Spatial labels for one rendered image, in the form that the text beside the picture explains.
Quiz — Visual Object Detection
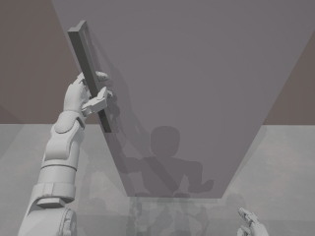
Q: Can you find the robot left forearm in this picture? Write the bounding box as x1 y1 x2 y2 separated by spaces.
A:
17 110 86 236

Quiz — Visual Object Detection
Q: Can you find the handle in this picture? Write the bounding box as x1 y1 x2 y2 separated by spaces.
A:
67 20 114 133

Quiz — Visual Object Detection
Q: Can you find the robot left hand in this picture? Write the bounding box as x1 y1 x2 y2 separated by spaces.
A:
63 71 113 121

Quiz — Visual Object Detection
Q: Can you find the left robot upper arm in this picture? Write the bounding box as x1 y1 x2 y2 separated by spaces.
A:
20 207 78 236

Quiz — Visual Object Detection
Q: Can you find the fridge door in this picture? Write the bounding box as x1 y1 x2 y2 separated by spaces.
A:
51 0 315 199

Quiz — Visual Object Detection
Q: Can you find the robot right hand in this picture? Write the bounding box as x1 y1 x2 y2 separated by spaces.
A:
236 207 270 236

